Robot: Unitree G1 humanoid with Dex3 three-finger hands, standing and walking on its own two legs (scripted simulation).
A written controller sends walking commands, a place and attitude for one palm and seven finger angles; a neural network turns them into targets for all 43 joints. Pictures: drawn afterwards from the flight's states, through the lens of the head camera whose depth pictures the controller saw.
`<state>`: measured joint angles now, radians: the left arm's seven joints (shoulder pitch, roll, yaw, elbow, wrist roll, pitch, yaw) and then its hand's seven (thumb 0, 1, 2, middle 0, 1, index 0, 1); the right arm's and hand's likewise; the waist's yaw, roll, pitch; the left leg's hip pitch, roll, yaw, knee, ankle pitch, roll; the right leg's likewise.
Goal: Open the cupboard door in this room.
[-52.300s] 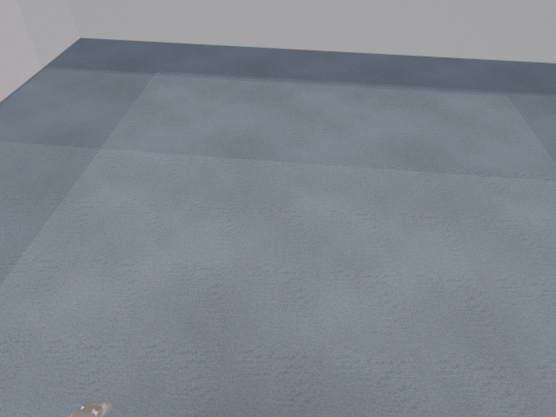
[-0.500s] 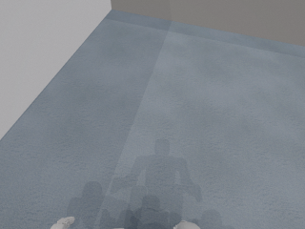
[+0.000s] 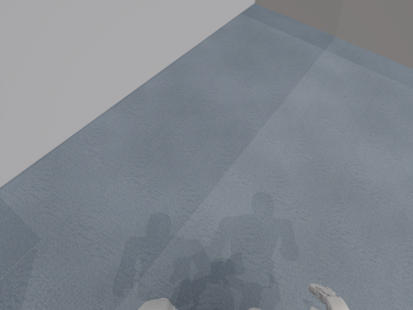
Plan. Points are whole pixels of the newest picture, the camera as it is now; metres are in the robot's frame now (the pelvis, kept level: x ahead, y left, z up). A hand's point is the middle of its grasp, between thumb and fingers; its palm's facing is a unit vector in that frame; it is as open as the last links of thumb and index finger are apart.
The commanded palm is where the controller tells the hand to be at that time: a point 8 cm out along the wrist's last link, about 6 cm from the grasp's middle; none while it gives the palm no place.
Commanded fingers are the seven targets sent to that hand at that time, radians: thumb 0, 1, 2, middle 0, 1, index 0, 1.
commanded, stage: turn to face it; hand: left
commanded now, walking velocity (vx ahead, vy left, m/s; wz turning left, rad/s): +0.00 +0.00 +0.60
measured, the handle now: out of the picture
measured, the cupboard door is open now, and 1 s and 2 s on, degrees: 42 42 42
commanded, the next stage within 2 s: none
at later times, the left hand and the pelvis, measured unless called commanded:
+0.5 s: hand out of the picture +0.08 +0.17 -0.13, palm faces +0.25 -0.93 -0.28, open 7.4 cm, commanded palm none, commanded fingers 0.00 0.90 0.90 -0.20 -0.30 -0.20 -0.30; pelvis +0.02 -0.05 +0.02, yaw +17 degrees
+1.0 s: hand out of the picture -0.02 +0.20 -0.15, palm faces +0.57 -0.78 -0.26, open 7.4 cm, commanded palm none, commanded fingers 0.00 0.90 0.90 -0.20 -0.30 -0.20 -0.30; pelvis +0.03 -0.03 +0.02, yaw +35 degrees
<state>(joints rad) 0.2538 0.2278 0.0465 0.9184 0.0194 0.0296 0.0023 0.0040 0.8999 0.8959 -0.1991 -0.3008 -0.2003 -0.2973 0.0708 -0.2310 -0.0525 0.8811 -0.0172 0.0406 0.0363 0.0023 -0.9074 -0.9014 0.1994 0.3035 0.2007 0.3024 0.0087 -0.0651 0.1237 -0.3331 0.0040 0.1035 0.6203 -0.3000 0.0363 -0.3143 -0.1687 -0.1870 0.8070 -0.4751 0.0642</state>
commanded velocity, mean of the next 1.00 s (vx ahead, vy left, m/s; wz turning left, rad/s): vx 0.00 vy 0.00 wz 0.60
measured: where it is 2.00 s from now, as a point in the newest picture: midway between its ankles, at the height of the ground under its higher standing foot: outside the picture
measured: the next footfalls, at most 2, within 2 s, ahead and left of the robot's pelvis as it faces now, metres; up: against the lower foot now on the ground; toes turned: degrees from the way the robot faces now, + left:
right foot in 0.36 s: +0.08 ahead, -0.16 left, +0.00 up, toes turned +11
left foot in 0.74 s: +0.02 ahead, +0.09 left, +0.00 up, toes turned +32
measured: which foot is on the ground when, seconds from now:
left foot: down 0.00-0.36, up 0.38-0.72, down 0.74-1.00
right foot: up 0.00-0.34, down 0.36-0.72, up 0.74-1.00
